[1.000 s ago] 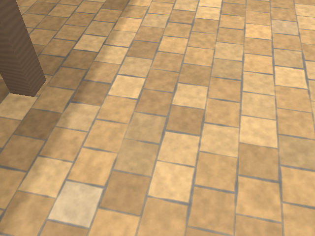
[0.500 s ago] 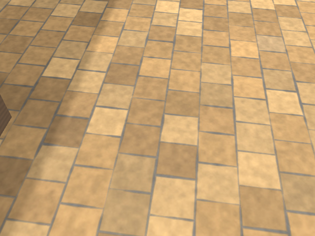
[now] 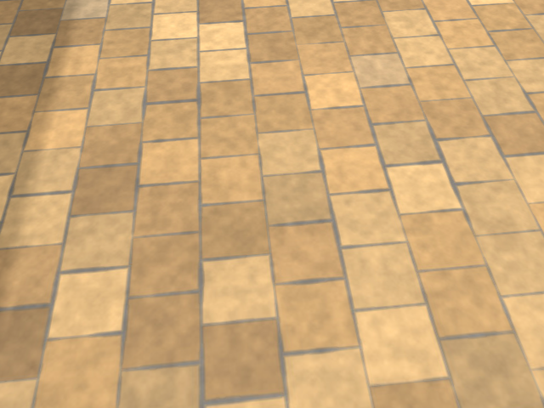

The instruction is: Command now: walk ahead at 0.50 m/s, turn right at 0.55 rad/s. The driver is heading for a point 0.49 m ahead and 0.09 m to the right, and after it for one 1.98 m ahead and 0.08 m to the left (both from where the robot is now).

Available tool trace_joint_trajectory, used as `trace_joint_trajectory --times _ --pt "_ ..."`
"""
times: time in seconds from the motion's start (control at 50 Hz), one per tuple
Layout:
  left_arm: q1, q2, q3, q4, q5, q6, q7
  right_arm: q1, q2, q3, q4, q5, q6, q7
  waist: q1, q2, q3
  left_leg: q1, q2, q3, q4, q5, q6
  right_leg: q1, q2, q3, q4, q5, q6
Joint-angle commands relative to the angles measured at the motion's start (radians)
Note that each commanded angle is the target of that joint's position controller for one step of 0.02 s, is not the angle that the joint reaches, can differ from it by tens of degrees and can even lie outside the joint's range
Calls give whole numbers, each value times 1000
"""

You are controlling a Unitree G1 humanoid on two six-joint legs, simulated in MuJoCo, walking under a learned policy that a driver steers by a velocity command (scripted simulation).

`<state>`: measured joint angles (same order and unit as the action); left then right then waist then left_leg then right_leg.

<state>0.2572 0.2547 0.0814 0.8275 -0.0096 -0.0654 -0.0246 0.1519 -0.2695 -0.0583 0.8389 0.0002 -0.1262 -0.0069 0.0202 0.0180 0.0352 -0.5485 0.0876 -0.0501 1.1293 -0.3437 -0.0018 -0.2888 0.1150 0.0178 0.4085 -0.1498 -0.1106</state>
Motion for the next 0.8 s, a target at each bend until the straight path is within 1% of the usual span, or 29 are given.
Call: trace_joint_trajectory --times 0.02,0.06,0.1,0.14,0.18,0.22,0.24,0.26,0.28,0.3,0.32,0.34,0.36,0.38,0.4,0.42,0.44,0.46,0.48,0.52,0.56,0.6,0.64,0.66,0.72,0.74,0.76,0.78,0.8 --pt "-24 155 33 -86 -3 -19 21 14 -82 -25 -69 -16 13 -10 -42 -39 -64 -68 26 -2 -149 101 -39 47 -268 277 -201 269 -201" --pt "8 171 38 -85 -9 -15 32 -67 -67 -19 -96 -18 15 -9 -14 -54 -45 -53 -1 8 -314 251 -53 17 -227 233 -198 240 -168" --pt "37 170 39 -82 -13 -8 37 -140 -50 -11 -117 -13 10 -2 18 -78 -39 0 -40 17 -474 386 -50 -1 -192 208 -181 180 -132" --pt "72 170 39 -74 -15 -3 37 -197 -54 -10 -141 -1 6 5 45 -96 -37 40 -70 20 -558 451 -48 9 -198 234 -166 127 -114" --pt "98 163 38 -67 -20 2 38 -225 -76 -14 -161 6 0 12 53 -106 -38 42 -78 -4 -611 427 -38 69 -221 288 -119 91 -105" --pt "104 160 37 -70 -18 9 43 -222 -106 -23 -171 9 -11 20 41 -118 -45 58 -83 -21 -653 355 -21 139 -247 355 -56 73 -95" --pt "98 163 39 -75 -15 12 45 -202 -117 -28 -170 10 -17 23 26 -133 -49 87 -85 -20 -663 309 -8 158 -255 382 -24 86 -88" --pt "83 158 37 -83 -14 16 46 -147 -126 -34 -158 10 -24 23 -7 -147 -64 159 -90 -7 -694 293 11 160 -244 393 20 113 -74" --pt "67 131 27 -97 -10 15 45 -50 -154 -48 -136 0 -29 18 -57 -142 -122 314 -71 -9 -710 299 42 129 -197 369 121 165 -46" --pt "50 79 7 -121 2 10 40 106 -208 -63 -121 -18 -31 10 -128 -63 -250 569 83 -145 -681 268 107 7 -137 290 378 82 -7" --pt "190 22 -11 -146 -24 -1 40 221 -286 -85 -87 -27 -16 10 -82 265 -390 922 315 -583 -742 91 270 -353 2 153 708 -347 65" --pt "201 113 -1 -131 -33 -3 41 214 -204 -67 -95 -3 -8 15 -90 253 -359 918 352 -731 -798 -112 270 -497 -74 174 866 -438 75" --pt "108 178 16 -139 -30 3 40 167 -135 -48 -113 1 -1 11 -114 138 -227 799 309 -582 -815 -129 223 -538 -115 168 916 -348 82" --pt "47 173 18 -153 -20 9 41 115 -118 -39 -122 -7 8 10 -100 59 -143 665 266 -445 -831 -23 193 -511 -151 129 908 -273 88" --pt "10 160 20 -168 -9 10 38 78 -101 -33 -116 -13 14 10 -79 46 -80 554 228 -354 -859 79 185 -487 -178 123 860 -221 90" --pt "14 143 23 -173 -13 15 32 59 -86 -26 -113 -19 13 10 -52 69 -58 484 196 -274 -885 141 173 -442 -206 120 827 -192 87" --pt "26 122 21 -175 -21 22 28 52 -84 -27 -107 -17 11 11 -40 92 -46 442 176 -217 -913 170 171 -412 -219 106 800 -179 87" --pt "26 102 17 -181 -24 29 26 54 -87 -29 -101 -11 7 12 -36 96 -42 424 171 -171 -935 203 179 -408 -226 92 778 -170 91" --pt "13 91 14 -193 -22 34 25 58 -101 -34 -94 -7 3 13 -34 89 -34 417 175 -135 -953 241 189 -419 -233 88 751 -149 96" --pt "-23 81 10 -216 -15 39 24 69 -129 -45 -82 -7 0 11 -35 63 -30 432 189 -75 -972 319 204 -453 -243 87 679 -88 108" --pt "-54 76 7 -226 -15 37 17 76 -146 -51 -73 -8 5 8 -42 52 -32 459 183 -2 -975 378 196 -460 -245 78 590 7 112" --pt "-106 69 2 -237 -15 31 5 80 -156 -52 -66 -5 12 4 -60 51 -19 469 163 76 -974 402 174 -433 -237 48 474 110 108" --pt "-181 38 -13 -254 -10 21 -4 133 -159 -49 -41 4 19 8 -91 33 2 456 151 106 -976 392 171 -372 -212 17 350 149 96" --pt "-213 34 -16 -266 -10 18 -8 155 -167 -50 -29 13 24 11 -98 32 17 464 155 105 -976 385 175 -355 -200 -3 306 139 90" --pt "-274 57 -14 -294 -11 6 -20 192 -202 -53 -1 37 44 18 -93 53 48 536 195 61 -940 441 180 -335 -180 -37 203 43 67" --pt "-268 73 -8 -296 -11 1 -22 193 -214 -55 6 41 50 17 -77 66 43 557 206 50 -908 502 174 -301 -166 -44 171 5 56" --pt "-220 99 4 -285 -9 -3 -22 185 -226 -56 12 43 55 16 -37 82 12 566 202 52 -843 631 160 -211 -140 -56 130 -12 41" --pt "-94 134 25 -248 -4 -6 -17 172 -224 -51 18 47 59 13 41 77 -64 538 167 89 -701 764 134 -17 -108 -81 69 44 17" --pt "63 193 52 -202 5 -5 -5 180 -187 -35 17 37 55 11 112 66 -177 406 116 120 -500 711 94 259 -140 -46 103 100 -11"
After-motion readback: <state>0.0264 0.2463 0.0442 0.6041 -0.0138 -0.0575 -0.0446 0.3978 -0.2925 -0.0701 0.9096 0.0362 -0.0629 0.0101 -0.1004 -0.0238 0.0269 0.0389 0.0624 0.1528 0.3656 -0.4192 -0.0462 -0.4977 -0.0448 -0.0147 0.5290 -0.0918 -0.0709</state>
